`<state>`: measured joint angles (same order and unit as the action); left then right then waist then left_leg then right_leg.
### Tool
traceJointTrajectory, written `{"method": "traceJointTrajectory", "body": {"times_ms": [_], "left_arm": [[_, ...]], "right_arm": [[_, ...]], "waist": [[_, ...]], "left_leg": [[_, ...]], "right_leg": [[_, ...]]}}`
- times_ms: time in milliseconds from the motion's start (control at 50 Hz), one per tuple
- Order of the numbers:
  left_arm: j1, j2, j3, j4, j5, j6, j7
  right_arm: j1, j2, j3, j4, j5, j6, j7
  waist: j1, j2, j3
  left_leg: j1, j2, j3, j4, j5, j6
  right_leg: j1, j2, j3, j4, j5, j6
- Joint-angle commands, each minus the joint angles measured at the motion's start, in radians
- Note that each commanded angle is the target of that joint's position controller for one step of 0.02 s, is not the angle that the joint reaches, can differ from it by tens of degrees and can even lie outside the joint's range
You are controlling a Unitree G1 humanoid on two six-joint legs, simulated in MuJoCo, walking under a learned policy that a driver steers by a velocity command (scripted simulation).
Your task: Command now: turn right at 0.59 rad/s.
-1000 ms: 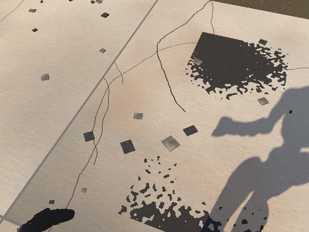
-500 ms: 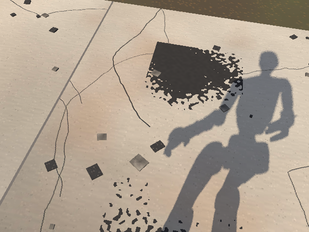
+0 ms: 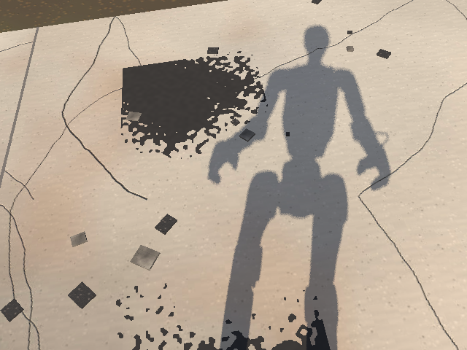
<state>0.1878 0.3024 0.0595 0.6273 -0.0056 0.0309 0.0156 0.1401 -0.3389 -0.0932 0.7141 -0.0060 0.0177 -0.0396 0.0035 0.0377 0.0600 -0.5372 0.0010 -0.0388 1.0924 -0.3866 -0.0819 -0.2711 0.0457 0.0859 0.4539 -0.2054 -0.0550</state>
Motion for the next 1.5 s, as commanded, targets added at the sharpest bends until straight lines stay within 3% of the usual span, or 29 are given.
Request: {"method": "traceJointTrajectory", "body": {"times_ms": [20,200,280,300,320,340,360,400,440,560,700,740,780,800,820,840,860,900,980,1080,1220,1260,1280,1300,1320,1340,1380,1420,1500], "left_arm": [[-0.019,0.166,0.045,-0.065,-0.003,-0.012,0.015],[-0.038,0.197,0.060,-0.068,-0.008,0.006,0.008],[-0.080,0.176,0.055,-0.075,-0.031,0.017,0.012],[-0.043,0.129,0.040,-0.073,-0.024,0.016,0.013],[0.007,0.091,0.032,-0.080,-0.023,0.011,0.012],[-0.020,0.166,0.053,-0.090,-0.014,-0.005,0.014],[-0.024,0.207,0.067,-0.081,-0.012,-0.010,0.011],[0.007,0.185,0.070,-0.047,-0.001,-0.009,0.007],[-0.015,0.140,0.056,-0.054,-0.010,-0.017,-0.007],[-0.096,0.083,0.032,-0.100,-0.016,-0.043,-0.029],[-0.134,0.069,0.014,-0.128,-0.021,-0.047,-0.061],[-0.085,0.086,0.024,-0.124,-0.018,-0.044,-0.063],[0.183,0.181,0.083,-0.041,-0.023,-0.037,-0.050],[0.324,0.296,0.112,-0.027,-0.032,-0.034,-0.030],[0.302,0.337,0.101,-0.063,-0.029,-0.058,-0.037],[0.264,0.235,0.071,-0.063,-0.022,-0.081,-0.047],[0.232,0.193,0.054,-0.055,-0.013,-0.092,-0.049],[0.115,0.142,0.034,-0.067,-0.004,-0.094,-0.046],[0.091,0.147,0.031,-0.048,0.001,-0.103,-0.022],[0.184,0.160,0.037,0.022,-0.015,-0.097,0.002],[0.244,0.166,0.048,0.091,-0.025,-0.072,0.021],[0.223,0.160,0.050,0.086,-0.019,-0.062,0.019],[0.196,0.137,0.038,0.074,-0.011,-0.061,0.012],[0.213,0.077,0.015,0.052,0.014,-0.062,0.009],[0.403,-0.002,-0.006,0.060,-0.021,-0.072,0.004],[0.379,0.101,0.007,0.095,-0.035,-0.075,0.006],[0.164,0.143,0.019,0.056,-0.027,-0.079,0.006],[0.113,0.111,0.020,0.035,-0.013,-0.086,-0.002],[0.071,0.038,-0.005,0.014,0.008,-0.092,-0.009]], "right_arm": [[-0.024,-0.060,-0.013,-0.074,0.004,-0.017,-0.001],[-0.045,-0.061,-0.011,-0.089,0.017,-0.043,0.025],[0.049,-0.063,-0.020,-0.062,0.017,-0.058,0.036],[0.083,-0.108,-0.030,-0.060,0.006,-0.055,0.030],[0.073,-0.181,-0.040,-0.066,-0.011,-0.044,0.026],[0.077,-0.169,-0.040,-0.071,-0.033,-0.053,0.031],[0.034,-0.124,-0.026,-0.084,-0.022,-0.062,0.025],[0.004,-0.088,-0.013,-0.089,0.008,-0.067,0.007],[0.053,-0.079,-0.005,-0.081,0.006,-0.073,-0.002],[0.149,-0.113,-0.014,-0.052,0.000,-0.086,0.011],[0.159,-0.169,-0.036,-0.018,0.035,-0.088,0.038],[0.146,-0.184,-0.041,-0.010,0.047,-0.078,0.043],[0.165,-0.131,-0.020,-0.007,0.040,-0.076,0.041],[0.171,-0.042,0.014,-0.059,-0.007,-0.083,0.039],[0.138,-0.012,0.031,-0.115,-0.006,-0.113,0.035],[0.063,-0.121,0.005,-0.120,0.038,-0.132,0.044],[0.043,-0.128,0.005,-0.123,0.047,-0.146,0.049],[0.060,-0.116,0.003,-0.095,0.001,-0.148,0.042],[0.059,-0.083,0.008,-0.073,-0.014,-0.120,0.050],[-0.157,-0.025,0.033,-0.129,-0.004,-0.126,0.059],[-0.233,-0.061,0.021,-0.155,0.009,-0.149,0.083],[-0.108,-0.098,0.000,-0.130,0.007,-0.153,0.070],[0.030,-0.127,-0.014,-0.106,0.001,-0.154,0.063],[0.194,-0.180,-0.023,-0.095,-0.014,-0.148,0.054],[0.239,-0.205,-0.031,-0.048,-0.015,-0.140,0.068],[0.225,-0.099,-0.009,-0.061,0.010,-0.137,0.072],[0.120,-0.053,0.007,-0.062,0.005,-0.126,0.066],[0.091,-0.039,0.014,-0.044,-0.011,-0.128,0.063],[0.116,-0.060,0.013,-0.008,0.021,-0.134,0.063]], "waist": [[0.003,-0.166,-0.136],[0.022,-0.196,-0.127],[-0.038,-0.175,-0.166],[-0.031,-0.068,-0.201],[0.008,0.177,-0.156],[-0.018,0.196,-0.088],[-0.003,0.145,-0.045],[0.001,0.123,-0.028],[-0.032,0.097,-0.020],[-0.086,0.093,0.004],[-0.078,0.087,0.033],[-0.031,0.079,0.011],[0.101,-0.012,-0.156],[0.131,-0.242,-0.237],[0.095,-0.359,-0.355],[0.127,-0.204,-0.261],[0.096,-0.186,-0.173],[0.023,-0.110,-0.089],[-0.015,-0.105,-0.063],[0.051,-0.120,-0.015],[0.051,-0.142,-0.001],[-0.007,-0.166,-0.073],[-0.082,-0.155,-0.188],[-0.129,-0.044,-0.364],[-0.032,0.325,-0.485],[-0.060,0.190,-0.395],[-0.066,-0.012,-0.147],[-0.022,0.005,-0.071],[-0.001,0.042,-0.046]], "left_leg": [[-0.057,-0.002,-0.036,-0.093,0.048,-0.014],[0.126,-0.049,-0.065,-0.410,0.003,0.006],[0.349,-0.037,-0.043,-0.737,0.209,0.049],[0.503,0.110,-0.160,-0.780,0.199,0.107],[0.566,0.290,-0.408,-0.835,0.067,0.237],[0.461,0.391,-0.547,-0.893,-0.105,0.329],[0.428,0.360,-0.485,-0.907,-0.196,0.314],[0.468,0.271,-0.350,-0.907,-0.179,0.243],[0.480,0.248,-0.250,-0.924,-0.099,0.234],[0.533,0.270,-0.108,-0.963,0.036,0.260],[0.466,0.303,0.054,-0.934,0.147,0.236],[0.461,0.312,0.091,-0.843,0.300,0.216],[0.337,0.218,0.228,-0.429,0.612,0.147],[-0.003,0.126,0.252,-0.026,0.173,0.068],[-0.253,-0.027,0.032,0.203,-0.206,0.047],[-0.350,0.034,-0.048,0.261,-0.118,0.066],[-0.351,0.074,-0.035,0.215,-0.027,0.098],[-0.228,0.132,-0.040,0.059,0.110,0.095],[-0.154,0.100,-0.007,-0.067,0.248,0.042],[-0.105,0.026,0.005,-0.435,0.484,0.019],[0.000,-0.006,-0.041,-0.619,0.442,0.080],[0.183,-0.030,-0.001,-0.634,0.356,0.118],[0.403,0.014,-0.010,-0.634,0.394,0.160],[0.711,0.185,-0.191,-0.582,0.363,0.221],[1.006,0.400,-0.692,-0.694,0.148,0.382],[0.931,0.381,-0.738,-0.765,-0.029,0.348],[0.640,0.301,-0.453,-0.808,0.106,0.299],[0.475,0.244,-0.321,-0.856,0.280,0.299],[0.402,0.216,-0.249,-0.930,0.391,0.348]], "right_leg": [[0.173,-0.225,0.255,-0.109,0.323,-0.174],[0.114,-0.202,0.436,-0.073,0.239,-0.173],[0.064,-0.130,0.450,-0.007,0.150,-0.103],[-0.065,-0.066,0.376,0.101,-0.145,-0.047],[-0.303,0.109,0.148,0.305,-0.412,0.011],[-0.398,0.047,0.116,0.494,-0.384,0.038],[-0.417,-0.007,0.100,0.573,-0.296,0.051],[-0.465,-0.027,0.062,0.653,-0.180,0.090],[-0.495,-0.050,0.020,0.704,-0.106,0.109],[-0.522,-0.106,-0.026,0.515,0.004,0.131],[-0.302,-0.121,-0.117,0.252,-0.027,0.056],[-0.189,-0.081,-0.162,0.183,-0.059,0.010],[0.235,0.013,-0.186,0.096,-0.015,-0.053],[0.517,-0.224,0.226,0.013,-0.141,-0.163],[0.611,-0.387,0.759,-0.193,-0.372,-0.310],[0.557,-0.392,0.671,-0.236,-0.373,-0.277],[0.454,-0.360,0.543,-0.218,-0.300,-0.251],[0.252,-0.267,0.352,-0.214,-0.073,-0.202],[0.134,-0.203,0.222,-0.254,0.215,-0.206],[0.101,-0.146,0.164,-0.240,0.245,-0.152],[0.235,-0.216,0.295,-0.131,0.280,-0.118],[0.248,-0.186,0.294,-0.004,0.507,-0.091],[0.199,-0.135,0.254,0.168,0.548,-0.062],[0.038,-0.061,0.197,0.449,0.300,-0.032],[-0.319,0.083,0.134,0.772,-0.385,0.035],[-0.406,0.008,0.164,0.868,-0.351,0.043],[-0.406,-0.058,0.086,0.841,-0.200,0.051],[-0.350,-0.107,0.069,0.754,-0.142,0.045],[-0.343,-0.138,-0.003,0.547,-0.129,0.065]]}}
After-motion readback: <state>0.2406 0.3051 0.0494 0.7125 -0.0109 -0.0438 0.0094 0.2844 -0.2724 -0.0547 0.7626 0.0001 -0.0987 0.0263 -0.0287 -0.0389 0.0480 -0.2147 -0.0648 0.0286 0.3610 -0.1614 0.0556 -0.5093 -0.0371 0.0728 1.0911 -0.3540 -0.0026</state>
